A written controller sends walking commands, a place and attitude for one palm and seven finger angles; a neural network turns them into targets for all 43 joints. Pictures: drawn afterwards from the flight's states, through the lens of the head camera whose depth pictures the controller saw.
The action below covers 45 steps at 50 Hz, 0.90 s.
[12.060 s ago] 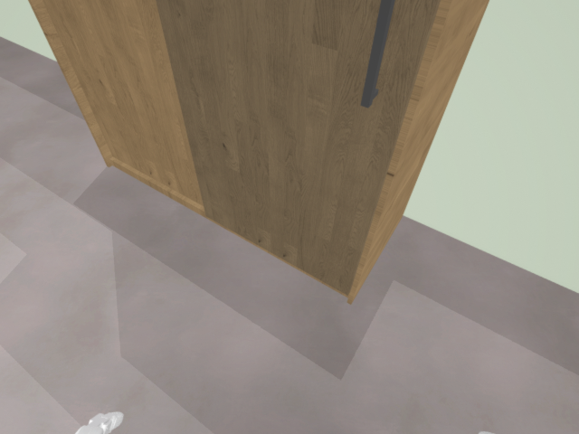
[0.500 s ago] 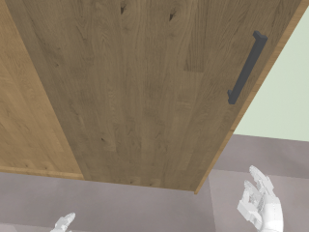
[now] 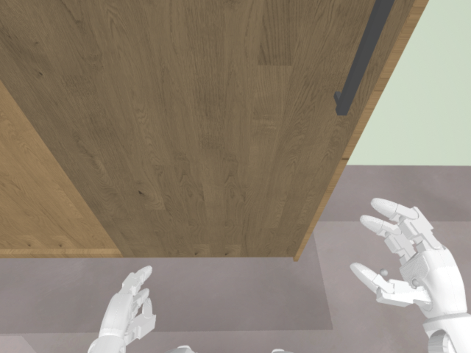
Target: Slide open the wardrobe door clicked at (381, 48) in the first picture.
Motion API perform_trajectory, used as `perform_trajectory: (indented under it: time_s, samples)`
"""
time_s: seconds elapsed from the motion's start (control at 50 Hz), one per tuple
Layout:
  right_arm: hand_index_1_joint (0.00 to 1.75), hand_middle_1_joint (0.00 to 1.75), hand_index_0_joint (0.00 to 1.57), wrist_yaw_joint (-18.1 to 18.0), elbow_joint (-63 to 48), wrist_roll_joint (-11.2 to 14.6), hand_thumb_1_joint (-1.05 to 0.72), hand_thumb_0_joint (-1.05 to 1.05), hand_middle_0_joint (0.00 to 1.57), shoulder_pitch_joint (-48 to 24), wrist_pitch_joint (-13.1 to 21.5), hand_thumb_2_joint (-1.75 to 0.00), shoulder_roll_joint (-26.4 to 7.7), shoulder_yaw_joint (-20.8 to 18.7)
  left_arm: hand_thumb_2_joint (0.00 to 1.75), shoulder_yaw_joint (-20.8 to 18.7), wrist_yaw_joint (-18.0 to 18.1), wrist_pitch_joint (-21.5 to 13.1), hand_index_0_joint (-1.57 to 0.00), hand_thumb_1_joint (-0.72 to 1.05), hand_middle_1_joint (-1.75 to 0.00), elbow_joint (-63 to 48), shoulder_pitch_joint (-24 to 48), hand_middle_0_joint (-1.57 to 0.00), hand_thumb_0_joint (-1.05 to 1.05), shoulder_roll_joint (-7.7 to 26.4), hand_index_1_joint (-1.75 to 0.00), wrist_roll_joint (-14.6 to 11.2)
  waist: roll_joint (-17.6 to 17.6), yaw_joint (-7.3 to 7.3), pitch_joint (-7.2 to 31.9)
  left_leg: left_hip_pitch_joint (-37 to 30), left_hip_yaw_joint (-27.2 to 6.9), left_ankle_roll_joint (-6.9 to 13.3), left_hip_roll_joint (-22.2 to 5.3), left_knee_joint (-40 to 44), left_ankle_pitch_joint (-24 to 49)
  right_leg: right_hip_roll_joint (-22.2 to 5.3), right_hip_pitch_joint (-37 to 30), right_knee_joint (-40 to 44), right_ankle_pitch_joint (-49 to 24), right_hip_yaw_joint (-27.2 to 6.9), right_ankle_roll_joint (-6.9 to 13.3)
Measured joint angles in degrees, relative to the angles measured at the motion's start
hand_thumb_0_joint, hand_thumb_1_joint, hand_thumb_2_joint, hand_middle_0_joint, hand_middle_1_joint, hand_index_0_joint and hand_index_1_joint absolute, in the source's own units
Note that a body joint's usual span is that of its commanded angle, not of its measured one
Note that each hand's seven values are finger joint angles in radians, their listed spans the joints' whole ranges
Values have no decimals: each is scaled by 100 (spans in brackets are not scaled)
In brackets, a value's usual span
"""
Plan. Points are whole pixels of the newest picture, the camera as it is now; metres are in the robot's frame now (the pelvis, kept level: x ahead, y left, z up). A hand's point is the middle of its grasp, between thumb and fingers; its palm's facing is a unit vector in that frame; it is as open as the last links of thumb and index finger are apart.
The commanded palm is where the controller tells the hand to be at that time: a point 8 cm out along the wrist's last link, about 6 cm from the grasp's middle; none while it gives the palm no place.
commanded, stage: raise the hand with hooked fingers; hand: right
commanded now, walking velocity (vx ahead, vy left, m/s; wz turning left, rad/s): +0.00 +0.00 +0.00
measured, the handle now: (357, 55) +0.54 -0.19 +0.23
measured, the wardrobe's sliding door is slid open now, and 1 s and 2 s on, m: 0.00 0.00 0.00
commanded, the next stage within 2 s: move the hooked fingers beside the handle in 1.40 s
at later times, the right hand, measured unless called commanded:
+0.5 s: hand (454, 209) +0.28 -0.26 +0.18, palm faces +0.05 +0.99 -0.10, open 13.2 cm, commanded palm +0.24 -0.31 +0.19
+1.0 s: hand out of the picture +0.31 -0.29 +0.26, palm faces +0.09 +0.99 -0.10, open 14.0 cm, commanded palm +0.26 -0.32 +0.26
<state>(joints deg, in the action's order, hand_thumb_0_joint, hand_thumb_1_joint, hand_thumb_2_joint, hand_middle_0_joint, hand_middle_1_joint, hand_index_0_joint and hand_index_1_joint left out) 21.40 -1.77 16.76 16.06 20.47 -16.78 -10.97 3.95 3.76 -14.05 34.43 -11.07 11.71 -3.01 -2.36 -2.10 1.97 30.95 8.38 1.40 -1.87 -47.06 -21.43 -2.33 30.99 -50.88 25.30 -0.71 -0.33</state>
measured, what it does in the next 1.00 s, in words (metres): stands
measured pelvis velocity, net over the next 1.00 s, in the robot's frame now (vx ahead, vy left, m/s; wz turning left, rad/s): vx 0.02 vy -0.01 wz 0.01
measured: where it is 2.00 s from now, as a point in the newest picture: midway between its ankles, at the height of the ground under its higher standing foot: outside the picture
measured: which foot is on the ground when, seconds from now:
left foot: down 0.00-1.00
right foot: down 0.00-1.00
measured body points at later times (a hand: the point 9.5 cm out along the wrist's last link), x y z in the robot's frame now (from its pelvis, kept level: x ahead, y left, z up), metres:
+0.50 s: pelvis +0.03 -0.02 +0.03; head +0.02 -0.02 +0.48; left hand +0.22 +0.21 -0.02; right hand +0.27 -0.31 +0.18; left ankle +0.03 +0.11 -0.70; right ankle +0.01 -0.12 -0.70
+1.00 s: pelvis +0.02 -0.01 +0.04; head +0.00 +0.02 +0.49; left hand +0.21 +0.22 -0.03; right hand +0.30 -0.35 +0.26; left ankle +0.03 +0.11 -0.70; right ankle +0.01 -0.12 -0.70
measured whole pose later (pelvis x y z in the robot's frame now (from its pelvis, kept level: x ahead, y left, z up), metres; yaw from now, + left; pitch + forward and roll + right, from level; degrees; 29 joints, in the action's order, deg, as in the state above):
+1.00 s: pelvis +0.02 -0.01 +0.04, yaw +1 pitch -3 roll +1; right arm 24.9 9.1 19.0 -13.4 -16.5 -31.5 -28.4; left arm 5.8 5.9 -11.9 35.4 -12.4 15.9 -6.1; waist -3.9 -3.2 1.0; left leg 10.1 6.6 0.4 -1.8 -25.7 -13.0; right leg -0.9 8.7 -27.4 16.2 1.5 0.4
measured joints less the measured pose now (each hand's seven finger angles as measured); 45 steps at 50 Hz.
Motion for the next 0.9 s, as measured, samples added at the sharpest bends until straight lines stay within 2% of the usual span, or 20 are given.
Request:
perform_trajectory:
  time_s: [0.06,0.1,0.14,0.18,0.22,0.26,0.34,0.4,0.46,0.52,0.56,0.62,0.68,0.72,0.76,0.86,0.9]
  samples:
    - [74,74,25,123,258,130,-21,1,25,-178,-1033,-61,-251,-158,90,93,53,98,-21,90,-30,-59,-220,-20,2,-107,-31,-15,-13,219,4,-120,-179,-46,2,243,128,16,-238,346,-119,190,47]
    - [77,77,25,-46,183,313,-17,1,25,-38,-1418,-59,-279,-425,90,76,58,93,-21,90,-30,-99,-412,-20,2,-110,-31,-13,12,314,41,-235,-276,-69,15,413,195,17,-416,568,-176,294,67]
    - [80,80,26,-323,-80,455,-12,1,26,166,-1474,-57,-232,-717,90,2,43,18,-21,90,-30,-99,-605,-20,2,-68,-31,-9,59,328,81,-358,-331,-86,25,555,234,19,-569,733,-205,352,76]
    - [83,83,26,-557,-409,488,-8,1,26,303,-1324,-55,-175,-925,90,-87,15,-89,-20,90,-30,-51,-766,-20,2,23,-31,5,110,260,106,-483,-339,-101,24,663,251,27,-691,837,-216,363,85]
    - [86,86,26,-647,-638,442,-3,1,26,337,-1145,-53,-129,-1012,90,-159,-11,-188,-20,90,-30,24,-860,-20,2,163,-30,4,121,165,132,-601,-312,-122,14,751,258,43,-777,889,-214,336,101]
    - [89,89,26,-593,-698,379,2,0,26,271,-1100,-51,-93,-976,90,-210,0,-266,-20,90,-30,94,-863,-20,2,325,-30,-20,80,85,134,-720,-267,-149,-7,825,265,66,-847,908,-208,292,126]
    - [95,95,27,-297,-445,238,11,0,27,-66,-1526,-47,-145,-715,90,-252,135,-337,-20,90,-30,157,-637,-20,2,537,-30,-97,-1,-8,51,-949,-229,-200,-56,973,311,126,-1033,1013,-245,255,181]
    - [99,100,27,-199,-338,150,19,0,28,-316,-1907,-44,-312,-644,90,-225,229,-367,-20,90,-30,111,-408,-20,2,512,-30,-94,29,-24,-5,-1142,-249,-210,-68,1122,370,150,-1248,1197,-317,279,193]
    - [104,104,28,-233,-413,206,26,0,28,-526,-2007,-41,-471,-823,90,-148,249,-413,-20,91,-30,21,-259,-20,2,389,-30,-73,96,-36,12,-1364,-263,-200,-55,1306,430,150,-1492,1415,-391,296,173]
    - [108,109,29,-245,-439,345,33,0,29,-856,-2025,-38,-567,-1120,90,-46,224,-436,-20,91,-30,-38,-173,-20,2,281,-30,-77,117,-96,39,-1602,-251,-188,-31,1491,484,139,-1725,1595,-446,288,149]
    - [111,111,29,-191,-310,401,37,-1,29,-1144,-2152,-36,-614,-1285,90,21,210,-406,-20,91,-30,-54,-117,-20,2,250,-30,-101,81,-150,43,-1724,-235,-184,-24,1588,516,137,-1835,1680,-477,274,144]
    - [115,115,29,-54,-9,373,42,-1,30,-1502,-2619,-34,-710,-1387,90,108,199,-262,-20,90,-30,-80,-40,-20,2,249,-30,-154,-1,-206,22,-1829,-213,-186,-35,1706,574,156,-1930,1802,-546,254,149]
    - [117,117,29,70,194,257,46,-1,30,-1707,-3132,-32,-810,-1328,90,163,202,-94,-20,90,-30,-107,9,-20,2,264,-30,-186,-63,-226,-51,-1875,-192,-186,-49,1794,633,176,-1973,1906,-627,236,155]
    - [118,118,29,123,201,207,47,-1,30,-1772,-3312,-32,-838,-1304,90,183,209,-14,-20,90,-30,-100,22,-20,2,266,-30,-177,-82,-230,-111,-1909,-193,-178,-46,1858,677,178,-2013,1981,-678,237,152]
    - [118,119,30,140,119,200,48,-1,30,-1821,-3321,-31,-860,-1343,90,201,217,36,-20,90,-30,-67,9,-20,2,249,-30,-160,-69,-228,-152,-1956,-196,-166,-34,1923,715,171,-2070,2060,-722,242,141]
    - [119,119,30,170,69,295,50,-1,30,-2207,-3073,-31,-1008,-1650,90,233,235,67,-20,90,-30,76,-106,-20,2,219,-30,-160,-30,-226,-135,-2136,-188,-125,14,2098,784,135,-2255,2241,-798,237,97]
    - [119,120,30,212,319,309,50,-1,30,-2502,-3141,-30,-1140,-1765,90,237,240,95,-20,90,-30,132,-133,-20,2,243,-30,-198,-44,-210,-106,-2176,-176,-112,22,2140,803,130,-2295,2290,-826,226,84]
